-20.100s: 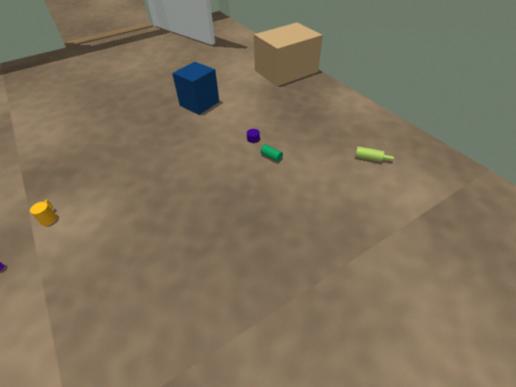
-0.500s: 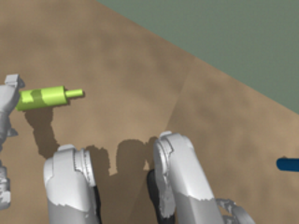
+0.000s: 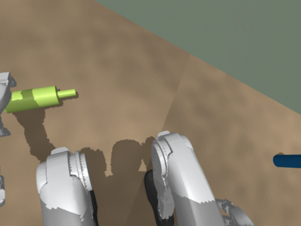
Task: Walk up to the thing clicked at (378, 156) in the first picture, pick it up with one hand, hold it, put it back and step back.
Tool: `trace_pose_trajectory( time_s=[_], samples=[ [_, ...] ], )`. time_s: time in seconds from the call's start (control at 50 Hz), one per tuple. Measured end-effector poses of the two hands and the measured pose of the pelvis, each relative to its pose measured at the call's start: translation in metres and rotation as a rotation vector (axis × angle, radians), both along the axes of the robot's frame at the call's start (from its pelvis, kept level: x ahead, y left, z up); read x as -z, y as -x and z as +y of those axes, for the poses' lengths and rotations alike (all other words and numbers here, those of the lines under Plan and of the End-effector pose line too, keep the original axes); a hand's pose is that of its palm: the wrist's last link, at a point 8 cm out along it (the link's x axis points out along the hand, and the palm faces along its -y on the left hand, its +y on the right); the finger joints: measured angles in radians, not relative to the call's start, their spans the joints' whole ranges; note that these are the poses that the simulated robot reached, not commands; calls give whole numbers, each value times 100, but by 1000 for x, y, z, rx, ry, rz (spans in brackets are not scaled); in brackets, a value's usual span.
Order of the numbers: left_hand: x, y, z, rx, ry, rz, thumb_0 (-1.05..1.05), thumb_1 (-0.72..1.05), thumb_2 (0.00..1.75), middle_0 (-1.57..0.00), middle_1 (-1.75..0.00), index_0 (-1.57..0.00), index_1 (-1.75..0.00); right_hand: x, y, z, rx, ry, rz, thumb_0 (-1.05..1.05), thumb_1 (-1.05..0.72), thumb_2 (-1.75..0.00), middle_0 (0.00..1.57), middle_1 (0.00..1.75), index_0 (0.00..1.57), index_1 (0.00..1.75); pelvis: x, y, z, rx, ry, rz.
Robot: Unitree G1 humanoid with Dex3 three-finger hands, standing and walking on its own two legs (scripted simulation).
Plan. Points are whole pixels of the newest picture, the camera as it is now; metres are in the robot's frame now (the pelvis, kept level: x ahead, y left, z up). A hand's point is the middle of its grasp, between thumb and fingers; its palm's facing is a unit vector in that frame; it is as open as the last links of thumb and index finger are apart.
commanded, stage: rise first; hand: left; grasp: from above
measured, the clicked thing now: (42, 97) +0.50 +0.27 -0.29
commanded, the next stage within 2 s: approach in 1.28 s
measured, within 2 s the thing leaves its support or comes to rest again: neither
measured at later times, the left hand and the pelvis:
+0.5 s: hand (1, 107) +0.44 +0.34 -0.18, palm faces -0.47 -0.09 -0.88, open 13.9 cm; pelvis +0.00 +0.00 +0.00, yaw -1 degrees
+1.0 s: hand (0, 105) +0.44 +0.34 -0.18, palm faces -0.46 -0.08 -0.88, open 13.9 cm; pelvis +0.00 +0.00 +0.00, yaw -1 degrees
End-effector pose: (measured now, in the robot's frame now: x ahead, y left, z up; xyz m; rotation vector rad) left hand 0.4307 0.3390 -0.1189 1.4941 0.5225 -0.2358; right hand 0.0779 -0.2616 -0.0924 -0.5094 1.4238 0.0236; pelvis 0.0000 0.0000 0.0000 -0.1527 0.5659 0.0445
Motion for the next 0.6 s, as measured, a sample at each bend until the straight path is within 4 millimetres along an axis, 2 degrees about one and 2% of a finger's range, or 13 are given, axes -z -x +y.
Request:
trace_pose_trajectory(
  time_s=[0.6],
  samples=[
    [10,-18,2,0,6,6,0,-49,97,-9,-107,-11,-104,-6,15,4,0,18,33,0,-91,-90,20,30,20,30,4,-1,3,7,19,-8]
  ],
)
